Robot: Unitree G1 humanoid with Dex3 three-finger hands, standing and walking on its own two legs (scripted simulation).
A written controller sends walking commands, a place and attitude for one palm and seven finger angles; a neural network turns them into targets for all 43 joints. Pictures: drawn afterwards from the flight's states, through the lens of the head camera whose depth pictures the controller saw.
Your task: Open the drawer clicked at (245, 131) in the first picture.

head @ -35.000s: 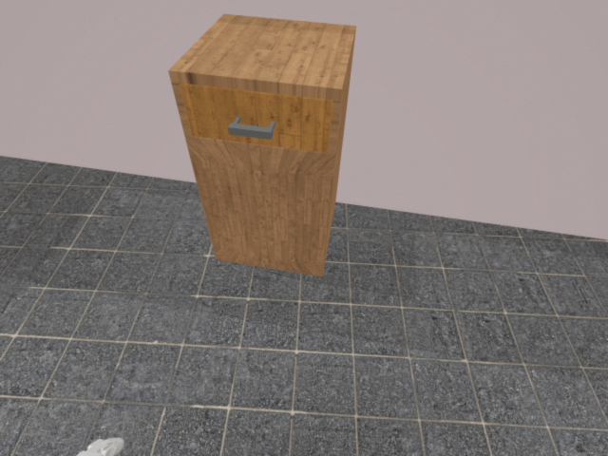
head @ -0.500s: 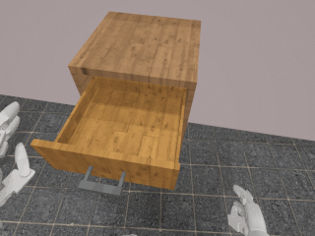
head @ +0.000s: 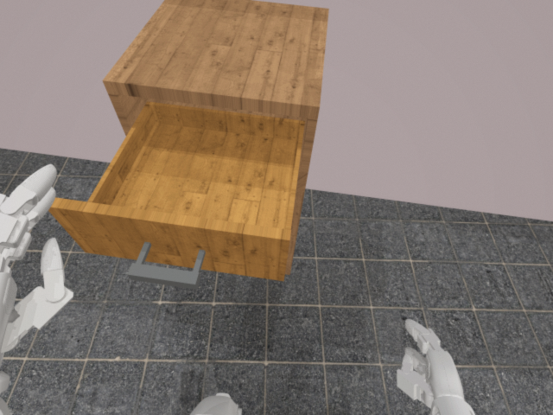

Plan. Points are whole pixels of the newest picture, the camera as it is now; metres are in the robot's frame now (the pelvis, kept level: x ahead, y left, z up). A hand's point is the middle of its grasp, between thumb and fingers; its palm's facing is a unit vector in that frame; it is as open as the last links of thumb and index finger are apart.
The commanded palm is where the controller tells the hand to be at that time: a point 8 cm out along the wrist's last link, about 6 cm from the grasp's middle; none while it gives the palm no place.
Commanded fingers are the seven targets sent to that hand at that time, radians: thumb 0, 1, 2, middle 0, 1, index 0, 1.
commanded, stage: step back with the hand held close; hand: left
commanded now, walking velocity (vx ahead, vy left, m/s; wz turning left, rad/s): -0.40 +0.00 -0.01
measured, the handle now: (169, 264) +0.36 +0.21 -0.07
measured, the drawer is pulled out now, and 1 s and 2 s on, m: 0.30 0.30 0.30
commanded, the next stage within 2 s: stop stepping back and stand still in 0.08 s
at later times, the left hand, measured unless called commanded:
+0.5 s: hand out of the picture +0.08 +0.20 +0.17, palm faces +0.33 -0.84 -0.43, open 7.4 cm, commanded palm +0.02 +0.25 +0.18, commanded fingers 0.00 0.90 0.90 -0.20 -0.30 -0.20 -0.30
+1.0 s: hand out of the picture +0.07 +0.20 +0.15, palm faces +0.35 -0.83 -0.44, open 7.4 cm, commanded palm none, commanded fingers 0.00 0.90 0.90 -0.20 -0.30 -0.20 -0.30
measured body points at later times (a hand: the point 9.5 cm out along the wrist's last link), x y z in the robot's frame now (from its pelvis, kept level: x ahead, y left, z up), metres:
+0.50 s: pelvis -0.11 -0.03 +0.01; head -0.11 -0.02 +0.45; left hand +0.06 +0.24 +0.19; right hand +0.03 -0.27 -0.08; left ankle -0.14 +0.08 -0.71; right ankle -0.08 -0.13 -0.73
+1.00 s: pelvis -0.12 -0.03 +0.00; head -0.11 -0.03 +0.45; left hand +0.05 +0.24 +0.18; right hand +0.05 -0.26 -0.08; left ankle -0.14 +0.07 -0.73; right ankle -0.08 -0.13 -0.73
